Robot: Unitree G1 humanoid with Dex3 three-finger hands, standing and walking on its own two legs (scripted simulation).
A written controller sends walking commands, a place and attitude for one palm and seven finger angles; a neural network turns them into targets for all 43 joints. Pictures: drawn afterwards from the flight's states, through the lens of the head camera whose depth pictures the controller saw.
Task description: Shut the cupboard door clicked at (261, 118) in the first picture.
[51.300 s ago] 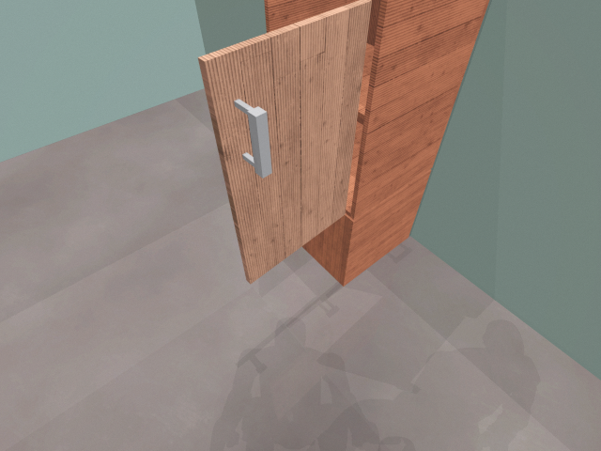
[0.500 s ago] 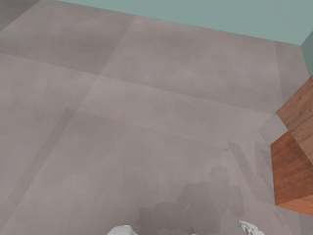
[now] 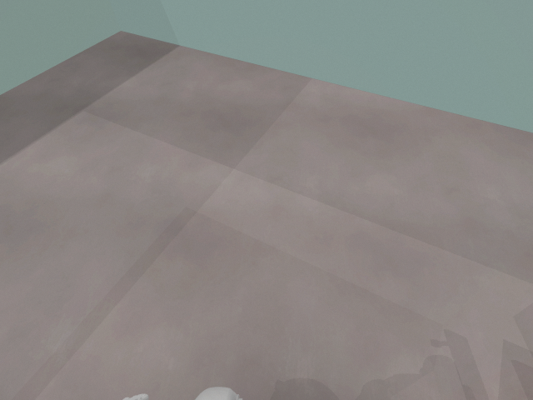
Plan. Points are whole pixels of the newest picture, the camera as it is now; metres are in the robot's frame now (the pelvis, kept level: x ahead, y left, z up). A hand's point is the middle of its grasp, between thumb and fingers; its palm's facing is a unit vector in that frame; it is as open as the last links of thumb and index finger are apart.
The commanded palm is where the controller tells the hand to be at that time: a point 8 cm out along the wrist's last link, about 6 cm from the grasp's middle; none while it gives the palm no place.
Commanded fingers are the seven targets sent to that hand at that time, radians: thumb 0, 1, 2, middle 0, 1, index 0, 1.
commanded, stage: walk to a spot facing it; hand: left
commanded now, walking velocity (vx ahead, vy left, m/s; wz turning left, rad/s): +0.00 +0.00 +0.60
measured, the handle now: out of the picture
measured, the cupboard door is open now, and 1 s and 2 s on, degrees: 28 28 28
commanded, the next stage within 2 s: turn to face it in 0.44 s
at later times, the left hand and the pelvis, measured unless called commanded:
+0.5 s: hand out of the picture +0.12 +0.27 -0.18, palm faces +0.35 -0.92 -0.20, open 7.4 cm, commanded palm none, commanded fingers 0.00 0.90 0.90 -0.20 -0.30 -0.20 -0.30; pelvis +0.13 +0.06 -0.01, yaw +18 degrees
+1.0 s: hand (151, 353) +0.23 +0.24 -0.17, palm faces +0.22 -0.95 -0.20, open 7.3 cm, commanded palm none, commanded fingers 0.00 0.90 0.90 -0.20 -0.30 -0.20 -0.30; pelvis +0.22 +0.05 -0.01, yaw +11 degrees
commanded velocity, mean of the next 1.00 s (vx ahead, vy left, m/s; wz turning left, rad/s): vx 0.04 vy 0.00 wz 0.01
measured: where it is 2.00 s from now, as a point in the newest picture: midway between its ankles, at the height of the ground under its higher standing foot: outside the picture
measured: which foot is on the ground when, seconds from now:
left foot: up 0.00-0.30, down 0.32-0.92, up 0.94-1.00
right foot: down 0.00-0.32, up 0.34-0.88, down 0.90-1.00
